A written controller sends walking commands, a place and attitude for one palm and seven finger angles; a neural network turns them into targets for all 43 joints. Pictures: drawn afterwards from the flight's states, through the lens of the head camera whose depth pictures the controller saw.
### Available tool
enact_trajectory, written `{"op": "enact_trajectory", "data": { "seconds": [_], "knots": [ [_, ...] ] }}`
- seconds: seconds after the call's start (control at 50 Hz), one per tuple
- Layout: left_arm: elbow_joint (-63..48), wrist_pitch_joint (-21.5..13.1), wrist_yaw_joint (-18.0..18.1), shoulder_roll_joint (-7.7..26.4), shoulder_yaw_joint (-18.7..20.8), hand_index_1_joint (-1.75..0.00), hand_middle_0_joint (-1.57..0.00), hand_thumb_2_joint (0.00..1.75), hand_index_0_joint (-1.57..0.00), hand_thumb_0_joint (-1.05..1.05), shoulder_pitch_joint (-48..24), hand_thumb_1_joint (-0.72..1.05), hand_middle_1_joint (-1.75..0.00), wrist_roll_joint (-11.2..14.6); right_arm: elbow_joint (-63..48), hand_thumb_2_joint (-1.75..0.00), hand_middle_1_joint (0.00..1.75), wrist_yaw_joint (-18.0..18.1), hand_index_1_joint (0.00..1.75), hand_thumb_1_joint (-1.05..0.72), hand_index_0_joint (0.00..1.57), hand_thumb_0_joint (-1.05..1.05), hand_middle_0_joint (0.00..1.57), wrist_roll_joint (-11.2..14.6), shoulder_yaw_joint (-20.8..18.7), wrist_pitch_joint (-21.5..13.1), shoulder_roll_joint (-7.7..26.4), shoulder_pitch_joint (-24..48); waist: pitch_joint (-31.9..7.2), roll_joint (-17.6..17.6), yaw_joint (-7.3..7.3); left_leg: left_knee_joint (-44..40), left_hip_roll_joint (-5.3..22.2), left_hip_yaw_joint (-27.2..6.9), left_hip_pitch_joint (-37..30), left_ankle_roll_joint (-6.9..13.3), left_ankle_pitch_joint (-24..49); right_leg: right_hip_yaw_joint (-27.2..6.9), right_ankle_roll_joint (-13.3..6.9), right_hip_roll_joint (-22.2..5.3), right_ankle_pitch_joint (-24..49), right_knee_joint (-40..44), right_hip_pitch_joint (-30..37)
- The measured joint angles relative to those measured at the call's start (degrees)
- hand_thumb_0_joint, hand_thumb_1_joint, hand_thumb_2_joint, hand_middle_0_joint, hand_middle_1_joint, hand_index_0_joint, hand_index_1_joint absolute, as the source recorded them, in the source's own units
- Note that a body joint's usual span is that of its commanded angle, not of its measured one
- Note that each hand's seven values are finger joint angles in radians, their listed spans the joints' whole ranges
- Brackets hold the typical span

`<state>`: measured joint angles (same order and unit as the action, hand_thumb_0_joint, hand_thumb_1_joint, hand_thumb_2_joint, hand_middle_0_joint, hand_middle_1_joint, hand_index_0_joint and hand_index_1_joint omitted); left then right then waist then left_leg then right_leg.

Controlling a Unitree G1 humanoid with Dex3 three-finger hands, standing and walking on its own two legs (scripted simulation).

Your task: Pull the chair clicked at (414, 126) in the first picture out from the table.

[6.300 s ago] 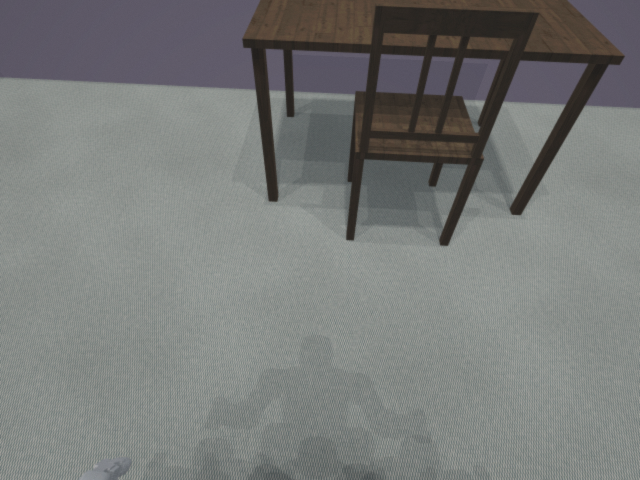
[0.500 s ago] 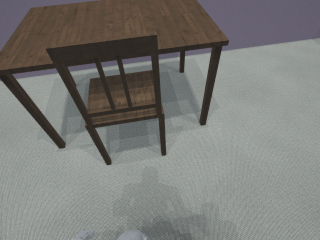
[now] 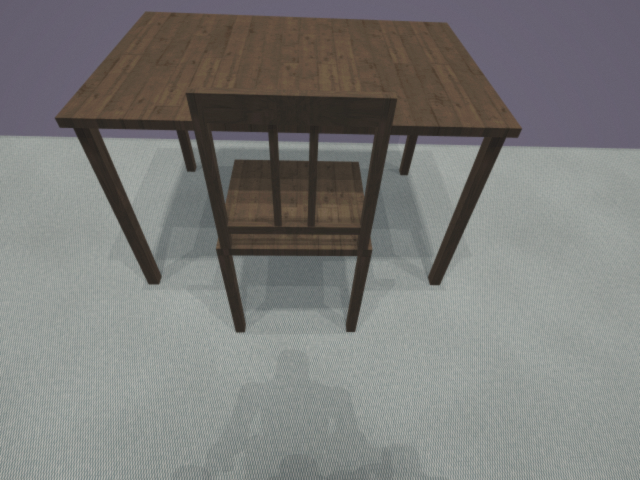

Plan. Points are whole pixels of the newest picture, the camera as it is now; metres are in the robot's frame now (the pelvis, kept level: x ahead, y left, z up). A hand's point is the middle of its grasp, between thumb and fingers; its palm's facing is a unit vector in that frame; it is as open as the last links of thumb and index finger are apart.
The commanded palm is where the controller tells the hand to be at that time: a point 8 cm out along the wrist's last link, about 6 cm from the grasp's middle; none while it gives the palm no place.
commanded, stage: take the last steps up to it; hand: left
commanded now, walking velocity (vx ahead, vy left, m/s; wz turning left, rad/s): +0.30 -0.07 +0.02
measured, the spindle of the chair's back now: (275, 179) +0.75 +0.15 -0.09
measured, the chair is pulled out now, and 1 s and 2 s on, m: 0.00 0.00 0.00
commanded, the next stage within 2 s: come to a stop and stand still in 0.84 s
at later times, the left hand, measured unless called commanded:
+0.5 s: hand out of the picture +0.05 +0.11 -0.17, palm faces +0.12 -0.98 -0.12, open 7.4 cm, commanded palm none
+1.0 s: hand (235, 356) +0.35 +0.17 -0.17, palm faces +0.03 -0.98 -0.21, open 7.4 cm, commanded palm none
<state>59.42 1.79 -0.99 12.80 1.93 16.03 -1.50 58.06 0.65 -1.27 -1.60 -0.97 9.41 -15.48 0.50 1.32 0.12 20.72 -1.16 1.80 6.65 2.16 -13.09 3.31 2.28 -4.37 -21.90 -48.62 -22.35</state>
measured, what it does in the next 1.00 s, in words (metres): walks ahead: right foot, then left foot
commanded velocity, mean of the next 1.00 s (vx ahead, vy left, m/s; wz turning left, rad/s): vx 0.20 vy -0.04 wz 0.01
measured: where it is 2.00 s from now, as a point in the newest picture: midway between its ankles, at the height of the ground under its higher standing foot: outside the picture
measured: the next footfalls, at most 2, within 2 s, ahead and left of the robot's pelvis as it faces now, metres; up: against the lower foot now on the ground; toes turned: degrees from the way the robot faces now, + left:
right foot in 0.14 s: +0.09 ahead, -0.13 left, +0.00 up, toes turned -6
left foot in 0.60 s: +0.27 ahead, +0.11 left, +0.00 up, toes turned +9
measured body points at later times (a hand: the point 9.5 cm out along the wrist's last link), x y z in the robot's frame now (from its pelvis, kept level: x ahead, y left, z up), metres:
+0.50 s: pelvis +0.12 -0.03 +0.00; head +0.13 -0.03 +0.45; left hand +0.04 +0.16 -0.16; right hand +0.17 -0.26 -0.16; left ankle +0.20 +0.11 -0.70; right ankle +0.05 -0.13 -0.75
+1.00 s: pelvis +0.28 -0.02 -0.01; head +0.30 -0.03 +0.44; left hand +0.35 +0.22 -0.15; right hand +0.29 -0.24 -0.17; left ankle +0.24 +0.10 -0.75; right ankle +0.35 -0.13 -0.74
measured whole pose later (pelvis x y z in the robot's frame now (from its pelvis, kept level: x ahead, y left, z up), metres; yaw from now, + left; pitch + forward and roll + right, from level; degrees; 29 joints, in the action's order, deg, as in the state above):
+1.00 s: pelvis +0.28 -0.02 -0.01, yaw +1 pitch +0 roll +2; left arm 58.5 -1.3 -0.1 10.2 2.7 11.1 -1.6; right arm 61.5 0.7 -1.6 -2.4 -1.8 8.7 -16.7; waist 1.8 0.6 -0.9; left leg 25.8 2.1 8.5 7.5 -0.4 -17.7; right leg 4.7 0.2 -4.5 -12.1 -35.4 -22.2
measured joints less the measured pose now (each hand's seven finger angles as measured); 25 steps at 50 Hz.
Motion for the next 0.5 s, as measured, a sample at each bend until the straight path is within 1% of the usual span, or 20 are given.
{"op": "enact_trajectory", "data": {
  "seconds": [0.08,0.12,0.14,0.16,0.18,0.2,0.24,0.26,0.3,0.34,0.38,0.44,0.5],
  "knots": [
    [0.00,-0.64,-0.33,-1.95,-0.22,-0.30,-0.19,0.90,-0.20,0.01,-0.81,0.91,-0.30,0.06,2.24,-0.90,0.30,-0.14,0.30,-0.91,0.21,0.00,0.20,-0.25,-0.51,0.34,0.45,-2.55,-0.02,-1.04,-1.04,1.07,0.13,0.04,-0.77,-0.80,-1.64,0.60,-0.57,0.40,0.30,8.46,2.83],
    [-0.20,-1.53,-0.41,-2.66,-0.24,-0.30,-0.19,0.90,-0.20,0.01,-1.00,0.91,-0.30,0.04,3.40,-0.90,0.30,-0.13,0.30,-0.91,0.21,0.01,0.20,-0.17,-0.74,0.58,0.67,-3.91,0.08,-1.52,-1.33,3.77,0.48,-0.02,-0.40,-1.58,-3.73,1.27,-0.84,1.03,2.97,14.82,5.84],
    [-0.34,-2.23,-0.35,-2.90,-0.22,-0.30,-0.19,0.90,-0.20,0.01,-1.07,0.91,-0.30,-0.04,3.92,-0.90,0.30,-0.11,0.30,-0.91,0.21,0.01,0.20,-0.02,-0.83,0.62,0.74,-4.68,0.15,-1.73,-1.32,6.55,0.75,-0.19,0.48,-1.87,-5.52,1.50,-1.66,1.38,5.64,17.60,7.18],
    [-0.26,-2.88,-0.06,-3.37,-0.11,-0.30,-0.20,0.90,-0.20,0.01,-1.40,0.91,-0.30,-0.16,4.57,-0.90,0.30,-0.10,0.30,-0.91,0.21,0.01,0.20,0.18,-0.92,0.75,0.93,-5.17,0.56,-2.55,-1.26,11.04,1.49,-0.52,2.05,-1.50,-8.46,2.20,-2.82,2.02,7.55,17.30,7.44],
    [-0.29,-3.43,0.24,-3.74,-0.03,-0.30,-0.20,0.90,-0.20,0.01,-1.45,0.91,-0.30,-0.02,5.20,-0.90,0.30,-0.22,0.30,-0.91,0.21,0.01,0.20,0.23,-0.95,1.15,1.06,-5.58,0.70,-3.18,-1.06,16.89,2.01,-0.84,4.39,-1.03,-11.56,2.98,-3.74,2.52,7.27,16.72,7.79],
    [-0.35,-3.93,0.50,-3.97,0.06,-0.30,-0.20,0.90,-0.20,0.01,-1.07,0.92,-0.30,0.16,5.82,-0.90,0.30,-0.47,0.30,-0.91,0.21,0.01,0.20,0.19,-1.04,1.63,1.12,-5.80,0.54,-3.40,-0.67,23.14,2.26,-0.95,7.15,-0.64,-12.98,3.47,-4.40,2.89,6.60,17.03,8.47],
    [-0.13,-4.44,0.99,-4.28,0.15,-0.30,-0.20,0.90,-0.20,0.00,0.44,0.92,-0.30,0.32,6.44,-0.90,0.30,-0.96,0.30,-0.91,0.20,0.01,0.20,0.03,-1.40,2.32,1.23,-5.53,0.07,-3.13,-0.03,33.28,2.83,-0.27,12.58,-0.37,-11.72,3.69,-5.06,3.34,6.25,19.73,10.51],
    [0.26,-4.50,1.20,-4.48,0.11,-0.30,-0.20,0.90,-0.20,0.00,1.30,0.92,-0.30,0.32,6.34,-0.90,0.30,-1.15,0.30,-0.91,0.20,0.01,0.20,-0.10,-1.63,2.39,1.35,-5.18,-0.13,-2.98,0.01,36.42,3.34,0.21,14.99,-0.56,-9.85,3.73,-5.04,3.48,6.73,21.55,11.65],
    [1.40,-4.56,1.47,-5.00,-0.13,-0.30,-0.20,0.90,-0.20,0.00,3.02,0.92,-0.30,0.36,5.64,-0.90,0.30,-1.34,0.30,-0.91,0.20,0.01,0.20,-0.30,-2.04,2.16,1.62,-4.28,-0.39,-2.89,-0.31,39.48,4.60,0.83,19.02,-1.20,-5.74,3.93,-4.96,3.81,7.82,25.00,13.82],
    [2.65,-4.69,1.56,-5.62,-0.45,-0.30,-0.20,0.90,-0.20,0.00,4.55,0.92,-0.30,0.36,4.77,-0.90,0.30,-1.46,0.30,-0.91,0.20,0.01,0.20,-0.34,-2.36,1.80,1.72,-3.26,-0.46,-2.93,-0.73,39.70,5.81,1.02,21.98,-1.80,-2.39,4.32,-5.00,4.19,8.38,27.89,15.86],
    [3.69,-4.95,1.56,-6.28,-0.74,-0.30,-0.20,0.90,-0.20,0.00,5.87,0.91,-0.30,0.33,4.09,-0.90,0.30,-1.56,0.30,-0.91,0.20,0.01,0.20,-0.33,-2.47,1.56,1.66,-2.02,-0.30,-2.93,-0.74,38.33,6.81,1.09,23.94,-2.30,-0.28,4.61,-4.95,4.58,8.47,29.93,17.55],
    [4.92,-5.37,1.52,-7.17,-1.02,-0.30,-0.20,0.90,-0.20,0.01,7.46,0.91,-0.30,0.18,3.41,-0.90,0.30,-1.77,0.30,-0.91,0.20,0.01,0.20,-0.22,-2.46,1.37,1.34,0.17,0.16,-2.75,-0.13,33.67,7.70,1.42,25.04,-2.60,0.74,4.80,-4.62,4.94,7.77,31.53,19.59],
    [5.83,-5.45,1.47,-7.62,-1.09,-0.30,-0.20,0.90,-0.20,0.01,8.47,0.91,-0.30,0.04,2.76,-0.90,0.30,-2.01,0.30,-0.91,0.20,0.01,0.20,-0.13,-2.19,1.01,0.74,2.60,0.82,-2.30,0.88,26.46,7.72,2.31,23.89,-2.28,0.52,4.95,-3.87,4.83,5.98,31.43,21.10]
  ]
}}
